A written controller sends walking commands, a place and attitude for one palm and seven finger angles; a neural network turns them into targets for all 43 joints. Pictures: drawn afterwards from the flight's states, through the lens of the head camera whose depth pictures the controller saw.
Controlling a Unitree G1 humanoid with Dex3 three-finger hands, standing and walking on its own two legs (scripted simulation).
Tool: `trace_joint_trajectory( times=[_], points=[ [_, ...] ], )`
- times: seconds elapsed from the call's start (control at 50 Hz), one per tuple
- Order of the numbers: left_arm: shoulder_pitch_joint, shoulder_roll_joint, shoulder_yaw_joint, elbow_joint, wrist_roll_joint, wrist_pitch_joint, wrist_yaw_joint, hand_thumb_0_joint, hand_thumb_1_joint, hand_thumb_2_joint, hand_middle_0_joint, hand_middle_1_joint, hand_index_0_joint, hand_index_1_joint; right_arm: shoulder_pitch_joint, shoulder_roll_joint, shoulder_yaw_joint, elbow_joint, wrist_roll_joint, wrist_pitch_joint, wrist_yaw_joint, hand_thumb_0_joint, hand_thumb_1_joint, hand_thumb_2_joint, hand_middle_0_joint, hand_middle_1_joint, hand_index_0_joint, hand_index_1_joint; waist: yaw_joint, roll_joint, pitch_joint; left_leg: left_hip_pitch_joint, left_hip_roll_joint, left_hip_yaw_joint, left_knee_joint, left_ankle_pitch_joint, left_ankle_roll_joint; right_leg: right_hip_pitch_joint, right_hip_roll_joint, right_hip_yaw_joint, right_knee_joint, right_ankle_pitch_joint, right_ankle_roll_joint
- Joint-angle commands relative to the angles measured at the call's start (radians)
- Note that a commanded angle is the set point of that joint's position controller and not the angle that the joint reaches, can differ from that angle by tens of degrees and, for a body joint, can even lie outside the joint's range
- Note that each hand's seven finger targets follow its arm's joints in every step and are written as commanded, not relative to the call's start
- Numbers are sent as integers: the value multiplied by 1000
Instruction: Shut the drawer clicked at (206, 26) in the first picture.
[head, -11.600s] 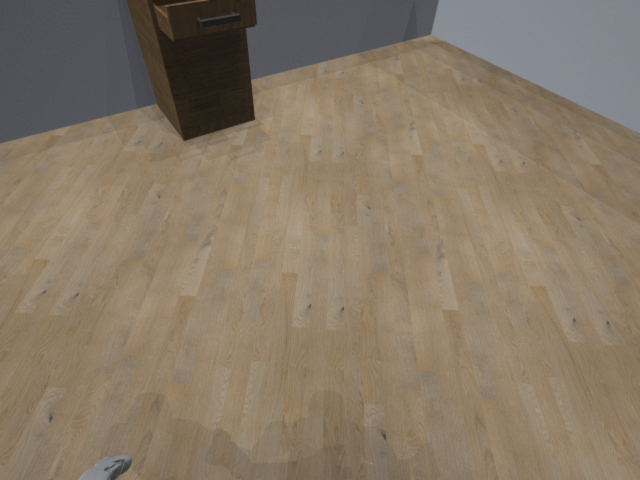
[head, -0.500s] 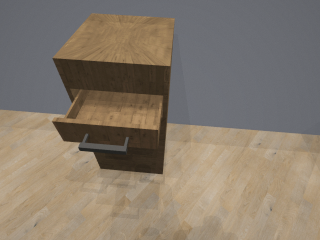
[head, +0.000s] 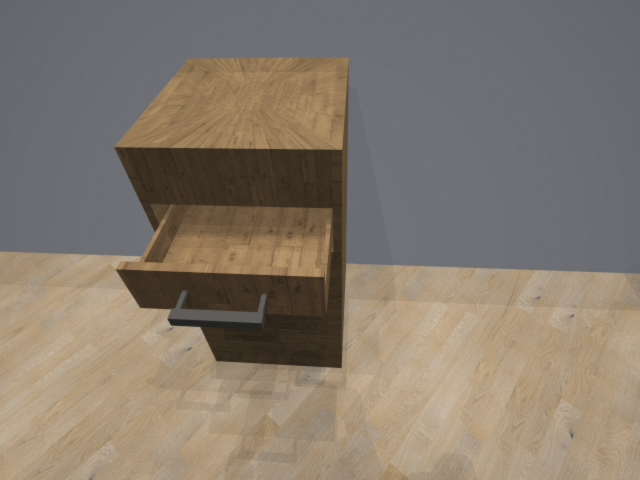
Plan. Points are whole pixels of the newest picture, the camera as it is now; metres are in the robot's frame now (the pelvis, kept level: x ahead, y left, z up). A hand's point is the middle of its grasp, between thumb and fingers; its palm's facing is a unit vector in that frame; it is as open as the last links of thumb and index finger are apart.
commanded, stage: look again from close up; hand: left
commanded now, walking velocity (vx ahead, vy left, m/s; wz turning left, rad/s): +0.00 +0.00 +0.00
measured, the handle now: (220, 308) +0.44 +0.22 -0.12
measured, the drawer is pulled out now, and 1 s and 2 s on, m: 0.18 0.18 0.18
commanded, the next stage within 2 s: raise the hand and make a fist in 0.14 s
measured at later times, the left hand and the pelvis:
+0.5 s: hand (198, 410) +0.21 +0.17 +0.00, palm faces +0.12 -0.99 -0.04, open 6.8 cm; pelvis -0.02 -0.01 -0.02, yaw +2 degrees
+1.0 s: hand (218, 437) +0.20 +0.15 -0.05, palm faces -0.21 -0.98 -0.05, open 4.2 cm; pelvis -0.05 -0.02 -0.10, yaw +3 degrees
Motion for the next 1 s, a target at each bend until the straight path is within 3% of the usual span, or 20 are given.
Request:
trace_joint_trajectory(
  times=[0.0, 0.2, 0.22, 0.24, 0.26, 0.28, 0.3, 0.32, 0.36, 0.44, 0.46, 0.48, 0.52, 0.54, 0.62, 0.7, 0.74, 0.82, 0.88, 0.98],
  points=[
    [59, 66, 14, -19, -2, -10, 3, 0, 900, 900, -200, -300, -200, -300, 88, -89, -14, -8, 0, -5, -1, 0, -900, -900, 200, 300, 200, 300, 7, -64, 115, -150, 129, -130, -141, 179, 1, 79, -74, 105, -65, 147, -40],
    [57, 73, 15, -9, -2, -9, 4, 0, 900, 900, -200, -300, -200, -300, 68, -90, -9, 23, 1, -2, -1, 0, -900, -900, 200, 300, 200, 300, 9, -48, 83, -100, 131, -119, -144, 207, -2, 109, -86, 105, -80, 190, -42],
    [139, 128, 22, 31, 7, -19, 45, 0, 900, 900, -200, -300, -200, -300, -51, -133, -31, -45, 12, -8, 4, 0, -900, -900, 200, 300, 200, 300, 59, -248, 106, -170, 166, -80, 58, 340, -24, 94, -126, 119, -27, 626, -13],
    [-651, 352, 145, -1456, -192, -242, 11, 0, 900, 900, -220, -322, -220, -322, -67, -323, -60, -400, 59, -161, -42, 0, -900, -900, 200, 300, 200, 300, -72, -29, -383, 13, 43, -140, -54, 358, -21, 159, -30, 109, 3, 353, -10],
    [-234, 250, 104, -1207, -117, -174, 35, 0, 900, 900, -240, -343, -240, -343, -185, -235, -31, -358, 45, -244, -69, 0, -900, -900, 200, 300, 200, 300, 13, 152, -326, 41, 52, -87, -72, 458, -28, 132, 15, 93, 10, 153, -48],
    [-194, 197, 60, -1130, -140, -124, 80, 0, 900, 900, -260, -365, -260, -365, -167, -254, -46, -302, 52, -280, -66, 0, -900, -900, 200, 300, 200, 300, -4, 215, -247, -17, 49, -75, -69, 367, -63, 58, 12, 63, 23, 45, -41],
    [70, 3, -34, -936, -141, -34, 76, 0, 900, 900, -280, -387, -280, -387, -137, -192, -41, -286, 58, -287, -54, 0, -900, -900, 200, 300, 200, 300, -5, 128, -91, -103, 55, -99, -76, 281, -67, -11, 9, 22, 12, 9, -25],
    [-54, 20, -29, -1091, -190, -59, 54, 0, 900, 900, -300, -408, -300, -408, -162, -231, -37, -358, 70, -302, -52, 0, -900, -900, 200, 300, 200, 300, -15, 55, 28, -185, 52, -133, -65, 181, -52, -40, 0, 12, -10, 3, -15],
    [-59, 113, 65, -1086, -171, -154, 17, 0, 900, 900, -340, -452, -340, -452, -155, -265, -64, -411, 45, -339, -52, 0, -900, -900, 200, 300, 200, 300, -42, -120, 29, -257, 32, -137, 24, 92, -27, -122, 3, -2, -12, -70, -8],
    [303, 6, 104, -871, -216, -360, -163, 0, 900, 900, -420, -538, -420, -538, -177, -235, -98, -544, 27, -353, -2, 0, -900, -900, 200, 300, 200, 300, 46, -375, -42, -499, 4, -104, 215, 21, -32, -233, 10, -4, 149, -167, -9],
    [354, -1, 112, -902, -238, -429, -226, 0, 900, 900, -440, -560, -440, -560, -198, -234, -105, -578, 27, -353, 17, 0, -900, -900, 200, 300, 200, 300, 68, -347, -86, -547, -7, -90, 258, 25, -40, -222, 7, 10, 197, -124, -15],
    [403, 45, 168, -892, -248, -489, -290, 0, 900, 900, -460, -582, -460, -582, -196, -240, -118, -605, 33, -346, 41, 0, -900, -900, 200, 300, 200, 300, 94, -220, -115, -550, -16, -74, 290, 58, -55, -206, 0, 27, 242, -59, -35],
    [316, 116, 199, -940, -255, -605, -409, 0, 900, 900, -500, -625, -500, -625, -239, -260, -124, -660, 23, -335, 64, 0, -900, -900, 200, 300, 200, 300, 67, -77, -160, -597, -27, -61, 394, 75, -63, -257, -10, 48, 335, 34, -48],
    [331, 154, 243, -920, -245, -610, -427, 0, 900, 900, -520, -647, -520, -647, -248, -251, -124, -684, 30, -321, 66, 0, -900, -900, 200, 300, 200, 300, 85, -88, -174, -654, -31, -54, 419, 58, -53, -272, -9, 61, 362, 28, -47],
    [108, 175, 231, -1151, -274, -561, -412, 0, 900, 900, -600, -733, -600, -733, -259, -244, -120, -783, 45, -273, 45, 0, -900, -900, 200, 300, 200, 300, 62, -20, -238, -750, -31, -58, 495, -47, -29, -358, -4, 118, 399, -146, -34],
    [-52, 230, 268, -1469, -285, -627, -333, 0, 900, 900, -680, -820, -680, -820, -167, -220, -114, -758, 25, -275, 23, 0, -900, -900, 200, 300, 200, 300, 19, 91, -426, -671, 5, -103, 584, 76, -19, -373, 16, 118, 483, -13, -32],
    [-71, 174, 179, -1492, -271, -653, -338, 0, 900, 900, -720, -863, -720, -863, -157, -220, -99, -725, 22, -285, 17, 0, -900, -900, 200, 300, 200, 300, -21, 114, -411, -659, 17, -120, 611, 107, -14, -442, 21, 94, 503, 7, -30],
    [-161, 168, 95, -1333, -265, -587, -423, 0, 900, 900, -800, -950, -800, -950, -165, -251, -73, -677, 39, -302, -3, 0, -900, -900, 200, 300, 200, 300, -86, 6, -296, -773, 31, -149, 637, -50, -5, -524, 27, 84, 472, -177, -16],
    [-105, 229, 156, -1133, -271, -419, -470, 0, 900, 900, -860, -1015, -860, -1015, -175, -269, -66, -684, 65, -291, -20, 0, -900, -900, 200, 300, 200, 300, -54, -73, -282, -842, 24, -146, 601, -144, -5, -476, 18, 102, 409, -332, -5],
    [-12, 301, 355, -1229, -337, -236, -396, 0, 900, 900, -960, -1123, -960, -1123, -220, -234, -66, -753, 66, -253, -20, 0, -900, -900, 200, 300, 200, 300, 75, -101, -487, -769, 0, -131, 511, 5, -18, -240, -1, 85, 392, -202, -4]
  ],
)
